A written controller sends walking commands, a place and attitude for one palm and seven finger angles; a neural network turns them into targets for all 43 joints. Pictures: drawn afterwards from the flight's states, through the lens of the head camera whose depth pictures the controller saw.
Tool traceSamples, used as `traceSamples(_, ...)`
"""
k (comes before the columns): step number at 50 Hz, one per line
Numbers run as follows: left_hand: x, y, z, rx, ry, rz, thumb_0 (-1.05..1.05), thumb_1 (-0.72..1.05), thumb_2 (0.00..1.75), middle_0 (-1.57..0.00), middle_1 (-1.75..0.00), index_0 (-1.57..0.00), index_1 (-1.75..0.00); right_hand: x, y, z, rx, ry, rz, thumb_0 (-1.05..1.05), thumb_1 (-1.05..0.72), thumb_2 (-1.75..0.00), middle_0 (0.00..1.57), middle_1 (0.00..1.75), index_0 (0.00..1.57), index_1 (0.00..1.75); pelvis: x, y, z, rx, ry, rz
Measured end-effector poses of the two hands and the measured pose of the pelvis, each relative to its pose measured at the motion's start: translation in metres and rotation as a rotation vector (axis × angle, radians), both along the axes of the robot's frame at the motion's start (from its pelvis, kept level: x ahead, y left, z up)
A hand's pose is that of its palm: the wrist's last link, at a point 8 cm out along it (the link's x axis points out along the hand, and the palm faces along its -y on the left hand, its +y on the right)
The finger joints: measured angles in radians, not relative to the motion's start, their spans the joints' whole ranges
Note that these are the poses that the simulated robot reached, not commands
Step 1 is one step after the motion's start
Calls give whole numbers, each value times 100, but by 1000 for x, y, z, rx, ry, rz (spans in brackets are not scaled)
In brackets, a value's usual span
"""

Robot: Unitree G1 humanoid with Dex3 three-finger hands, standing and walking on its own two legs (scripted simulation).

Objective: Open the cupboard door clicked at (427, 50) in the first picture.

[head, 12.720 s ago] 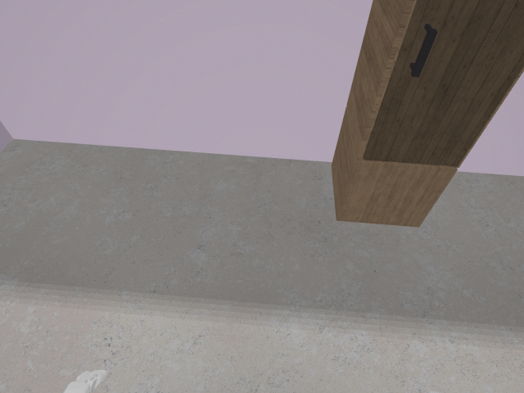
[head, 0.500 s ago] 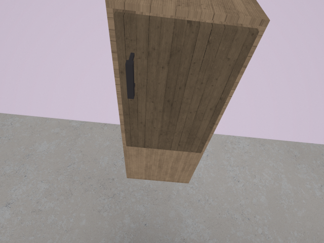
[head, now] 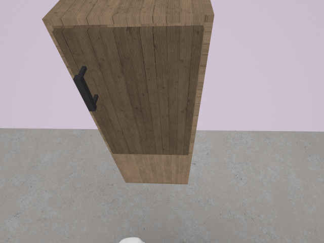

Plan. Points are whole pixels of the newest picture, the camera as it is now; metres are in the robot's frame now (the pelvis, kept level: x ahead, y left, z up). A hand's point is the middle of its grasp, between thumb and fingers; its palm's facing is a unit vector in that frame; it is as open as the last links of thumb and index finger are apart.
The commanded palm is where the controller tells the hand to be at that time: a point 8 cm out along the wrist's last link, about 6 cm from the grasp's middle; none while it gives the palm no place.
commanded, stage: come to a stop and stand still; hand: left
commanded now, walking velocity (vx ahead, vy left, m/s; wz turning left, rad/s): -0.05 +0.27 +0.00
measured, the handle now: (88, 89) +0.50 +0.24 +0.09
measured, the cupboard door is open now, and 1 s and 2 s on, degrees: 0 0 0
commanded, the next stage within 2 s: look again from close up in 1.20 s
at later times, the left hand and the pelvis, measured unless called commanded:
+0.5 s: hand out of the picture -0.06 +0.24 -0.17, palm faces +0.13 -0.97 -0.22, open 7.4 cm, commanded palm none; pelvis -0.06 +0.05 +0.00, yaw +2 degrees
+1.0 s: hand out of the picture -0.09 +0.20 -0.17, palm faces +0.06 -0.99 -0.16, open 7.3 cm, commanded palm none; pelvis -0.09 +0.04 +0.01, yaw +1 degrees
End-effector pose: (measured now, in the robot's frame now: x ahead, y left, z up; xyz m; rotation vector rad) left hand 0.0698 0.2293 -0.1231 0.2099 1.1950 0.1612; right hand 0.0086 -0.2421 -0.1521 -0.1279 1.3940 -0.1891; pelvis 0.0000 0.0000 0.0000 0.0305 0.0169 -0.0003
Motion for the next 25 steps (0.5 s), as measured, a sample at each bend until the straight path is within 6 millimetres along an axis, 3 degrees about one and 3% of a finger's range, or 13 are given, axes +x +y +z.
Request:
traceSamples(6,-26,1,0,0,9,56,0,93,89,-21,-30,-20,-30,33,1,10,4,-67,75,1,-92,-89,20,30,20,30,-12,-4,5,7,-4,18)
traceSamples(14,-94,32,-14,-10,103,123,1,91,89,-21,-30,-20,-30,68,29,26,-13,-216,153,0,-91,-89,20,30,20,30,-35,16,1,4,-10,25)
traceSamples(18,-121,53,-29,-28,152,149,1,91,90,-20,-30,-20,-30,57,48,27,-35,-259,156,0,-91,-89,20,30,20,30,-45,35,-7,-15,-24,31)
traceSamples(22,-133,62,-23,-37,161,160,1,91,90,-20,-30,-20,-30,29,67,29,-26,-208,158,0,-91,-89,20,30,20,30,-52,45,1,-26,-26,35)
traceSamples(25,-139,63,-18,-40,159,154,1,91,90,-20,-30,-20,-30,12,70,27,-26,-179,139,0,-94,-89,20,30,20,30,-57,51,4,-22,-16,34)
